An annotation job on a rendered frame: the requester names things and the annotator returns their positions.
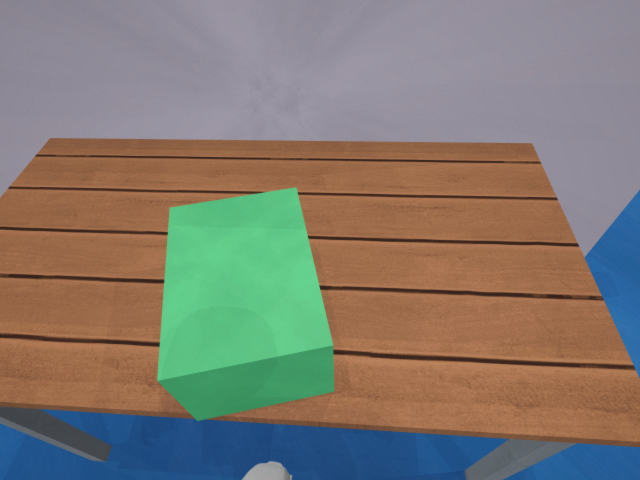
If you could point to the table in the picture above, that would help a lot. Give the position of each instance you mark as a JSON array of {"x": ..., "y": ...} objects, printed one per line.
[{"x": 457, "y": 297}]

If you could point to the carton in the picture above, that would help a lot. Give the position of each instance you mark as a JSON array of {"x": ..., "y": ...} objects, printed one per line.
[{"x": 243, "y": 321}]

